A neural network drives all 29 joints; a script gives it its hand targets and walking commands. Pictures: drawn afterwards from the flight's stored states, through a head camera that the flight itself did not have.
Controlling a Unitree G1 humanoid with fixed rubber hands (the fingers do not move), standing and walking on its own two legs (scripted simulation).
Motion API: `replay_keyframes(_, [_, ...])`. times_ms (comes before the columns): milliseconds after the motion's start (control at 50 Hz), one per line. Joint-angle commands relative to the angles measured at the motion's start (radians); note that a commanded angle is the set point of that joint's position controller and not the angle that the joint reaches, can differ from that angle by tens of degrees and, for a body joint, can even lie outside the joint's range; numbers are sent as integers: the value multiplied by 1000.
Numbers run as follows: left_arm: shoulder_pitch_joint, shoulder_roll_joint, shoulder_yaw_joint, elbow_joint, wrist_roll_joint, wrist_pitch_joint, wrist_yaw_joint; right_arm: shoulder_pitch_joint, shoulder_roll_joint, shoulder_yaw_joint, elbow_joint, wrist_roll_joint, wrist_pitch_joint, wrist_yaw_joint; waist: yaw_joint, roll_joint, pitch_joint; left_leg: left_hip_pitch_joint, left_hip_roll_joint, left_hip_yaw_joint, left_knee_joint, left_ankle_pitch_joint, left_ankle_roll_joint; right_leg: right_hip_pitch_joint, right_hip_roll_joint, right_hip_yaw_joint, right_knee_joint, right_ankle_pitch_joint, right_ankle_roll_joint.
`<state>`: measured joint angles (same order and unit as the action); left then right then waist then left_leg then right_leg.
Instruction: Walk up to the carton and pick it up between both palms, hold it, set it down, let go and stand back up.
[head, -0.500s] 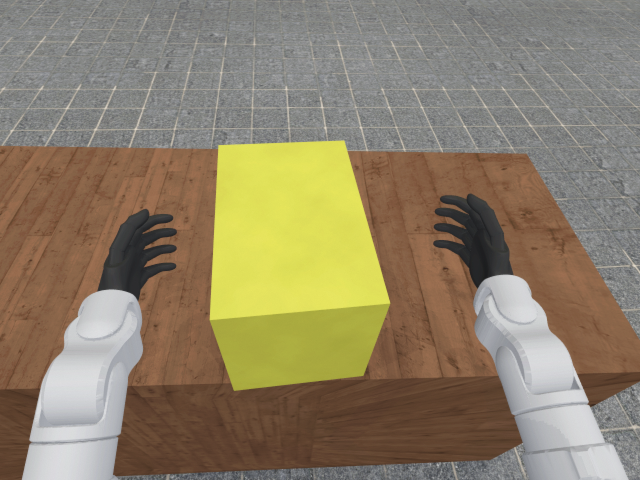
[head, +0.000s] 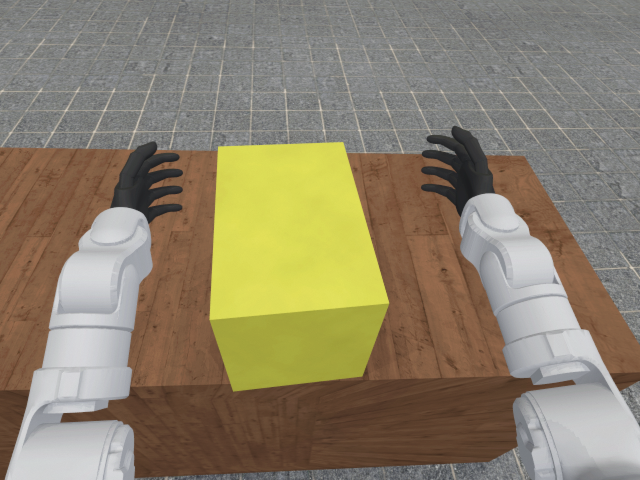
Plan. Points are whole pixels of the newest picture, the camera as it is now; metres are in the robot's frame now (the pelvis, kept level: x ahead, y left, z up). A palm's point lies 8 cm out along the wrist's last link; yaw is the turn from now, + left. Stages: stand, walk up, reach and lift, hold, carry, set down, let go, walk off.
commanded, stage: reach and lift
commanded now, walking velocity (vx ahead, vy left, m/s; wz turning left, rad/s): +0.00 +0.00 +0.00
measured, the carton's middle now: (290, 261) +0.43 +0.05 +0.00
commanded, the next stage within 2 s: none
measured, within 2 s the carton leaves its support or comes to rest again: neither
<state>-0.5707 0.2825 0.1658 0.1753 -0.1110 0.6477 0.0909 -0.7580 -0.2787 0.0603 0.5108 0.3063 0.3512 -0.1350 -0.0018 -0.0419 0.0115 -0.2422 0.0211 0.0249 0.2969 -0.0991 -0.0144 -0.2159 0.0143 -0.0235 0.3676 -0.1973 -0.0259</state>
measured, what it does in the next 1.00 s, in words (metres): stands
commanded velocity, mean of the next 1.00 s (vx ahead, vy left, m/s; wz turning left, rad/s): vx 0.00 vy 0.00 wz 0.00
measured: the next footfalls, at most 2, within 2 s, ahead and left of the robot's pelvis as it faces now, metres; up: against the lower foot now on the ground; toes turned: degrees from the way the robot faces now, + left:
none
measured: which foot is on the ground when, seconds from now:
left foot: down 0.00-1.00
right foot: down 0.00-1.00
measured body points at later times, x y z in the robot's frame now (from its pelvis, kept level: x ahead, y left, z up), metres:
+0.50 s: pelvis +0.00 +0.00 +0.00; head +0.03 +0.02 +0.45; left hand +0.43 +0.21 +0.10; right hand +0.45 -0.17 +0.14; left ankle +0.03 +0.13 -0.75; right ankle -0.01 -0.10 -0.75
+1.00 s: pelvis +0.01 +0.02 -0.01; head +0.04 +0.05 +0.44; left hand +0.43 +0.21 +0.05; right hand +0.45 -0.15 +0.09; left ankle +0.03 +0.13 -0.75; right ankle -0.01 -0.10 -0.75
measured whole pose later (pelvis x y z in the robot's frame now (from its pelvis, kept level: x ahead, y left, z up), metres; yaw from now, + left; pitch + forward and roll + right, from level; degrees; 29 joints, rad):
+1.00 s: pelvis +0.01 +0.02 -0.01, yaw -1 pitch +8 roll -2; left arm -0.76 0.13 0.17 1.14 -0.11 -0.20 0.13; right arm -0.86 -0.23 0.06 1.21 0.31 -0.12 -0.03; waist 0.02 -0.04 -0.09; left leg -0.41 0.04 0.02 0.47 -0.20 -0.01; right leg -0.31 0.03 -0.02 0.39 -0.21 -0.02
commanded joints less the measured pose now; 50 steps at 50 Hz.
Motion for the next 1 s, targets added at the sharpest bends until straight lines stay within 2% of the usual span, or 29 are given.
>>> replay_keyframes(0, [-630,176,33,-1,-62,-82,26,-556,-172,-80,-130,103,-33,2,64,55,-577,182,-11,8,57,126,9,102,14,51,-45,211,59])
replay_keyframes(20, [-602,172,27,-32,-55,-90,34,-523,-169,-72,-144,107,-40,2,64,58,-607,200,-12,14,65,193,4,145,21,51,-33,277,59])
replay_keyframes(60, [-637,169,27,116,-39,-97,30,-553,-170,-57,-20,106,-30,10,75,59,-546,212,-5,4,51,143,5,82,16,40,-52,202,62])
replay_keyframes(80, [-651,153,9,127,-48,-105,29,-553,-171,-79,24,92,-34,11,42,71,-553,205,-7,-1,52,140,1,85,14,40,-51,213,58])
replay_keyframes(140, [-662,170,34,168,-37,-147,34,-568,-158,-44,69,105,-49,13,91,47,-595,206,-6,7,66,217,-4,101,26,36,-43,280,61])
replay_keyframes(160, [-699,170,5,175,-46,-151,31,-577,-184,-79,72,83,-63,3,25,73,-655,239,-9,6,71,238,-15,95,28,30,-41,334,62])
replay_keyframes(180, [-687,137,-23,302,-42,-167,24,-533,-140,-58,227,75,-45,15,26,93,-536,219,-9,2,64,173,-13,54,18,28,-60,244,56])
replay_keyframes(200, [-657,136,-6,248,-29,-191,18,-515,-115,-37,191,91,-63,19,52,88,-563,225,-8,4,67,224,-9,89,21,28,-50,313,63])
replay_keyframes(220, [-644,120,-8,361,-9,-208,14,-497,-132,-57,296,68,-63,23,43,108,-470,202,-8,-6,49,153,-6,55,18,28,-64,222,56])
replay_keyframes(240, [-633,97,-19,343,-27,-221,12,-537,-117,-53,212,78,-86,15,44,97,-517,189,-13,-8,54,167,-3,67,12,33,-64,247,61])
replay_keyframes(260, [-622,112,0,365,-32,-245,8,-550,-106,-16,169,87,-99,21,90,41,-506,168,-14,-3,63,183,8,89,16,38,-50,265,67])
replay_keyframes(300, [-629,110,17,419,-21,-309,3,-553,-95,-28,190,63,-135,21,82,34,-538,137,-19,0,63,205,2,120,13,35,-44,289,72])
replay_keyframes(360, [-582,70,3,445,-1,-394,1,-476,-52,-38,314,31,-177,32,77,58,-513,169,-13,5,71,190,0,61,22,21,-47,215,59])
replay_keyframes(420, [-603,59,33,493,36,-514,10,-509,-25,-18,296,30,-253,39,120,57,-605,150,-14,11,87,219,-2,61,17,41,-34,235,57])
replay_keyframes(460, [-617,67,46,660,41,-579,5,-525,-25,-24,398,13,-282,50,117,24,-544,72,-11,16,95,168,4,38,10,45,-22,207,58])
replay_keyframes(480, [-562,46,55,716,65,-612,7,-476,-1,-6,451,6,-298,61,148,44,-506,54,-8,14,86,129,7,14,6,44,-29,121,51])
replay_keyframes(540, [-614,6,14,678,33,-738,20,-494,33,-11,412,1,-373,78,120,47,-606,43,-6,16,120,155,1,15,6,49,3,154,47])
replay_keyframes(560, [-572,-2,23,726,46,-764,24,-467,19,-3,446,-2,-397,89,141,50,-613,35,-3,16,128,193,-4,-16,12,36,16,189,47])
replay_keyframes(600, [-592,2,6,802,51,-804,24,-477,16,-17,474,-17,-430,100,121,92,-581,16,-9,14,143,165,-10,-54,4,46,12,170,44])
replay_keyframes(660, [-595,-8,12,890,31,-853,31,-492,9,-22,505,-38,-463,104,114,39,-559,-28,3,25,163,119,-6,-105,8,36,28,105,41])
replay_keyframes(680, [-557,-25,2,867,31,-872,28,-448,8,-30,526,-44,-484,97,92,38,-623,0,3,18,174,171,-11,-89,13,31,36,167,37])
replay_keyframes(740, [-623,-20,-14,882,29,-897,30,-525,-18,-16,493,-48,-511,90,99,75,-614,-17,-4,16,194,219,-32,-98,12,37,53,252,40])
replay_keyframes(780, [-643,-52,-21,863,51,-896,38,-502,-18,-42,572,-42,-517,98,94,131,-657,54,5,8,210,261,-49,-186,28,13,40,187,19])
replay_keyframes(800, [-544,-59,-15,895,51,-892,36,-433,-7,5,629,-24,-504,102,109,91,-610,82,13,10,214,275,-42,-198,29,19,24,197,20])
replay_keyframes(820, [-626,-79,-37,802,46,-905,48,-467,-20,-36,589,-37,-515,105,89,135,-700,118,12,3,218,304,-55,-218,38,11,23,188,10])
replay_keyframes(860, [-616,-93,-48,773,32,-922,57,-504,-36,-35,515,-37,-539,103,95,126,-756,118,9,2,227,320,-57,-221,43,7,32,212,12])
replay_keyframes(940, [-570,-91,-12,837,74,-906,63,-465,-28,-17,566,-32,-535,114,108,125,-703,110,15,-12,227,346,-63,-243,38,10,32,215,10])
replay_keyframes(960, [-581,-129,-46,828,67,-895,59,-463,-38,-23,586,-31,-534,115,79,129,-672,139,17,-12,224,340,-62,-269,45,-3,18,195,17])
replay_keyframes(980, [-571,-119,-22,854,68,-898,57,-454,-9,-19,594,-42,-523,110,99,107,-680,91,11,-1,227,330,-57,-238,39,5,28,202,12])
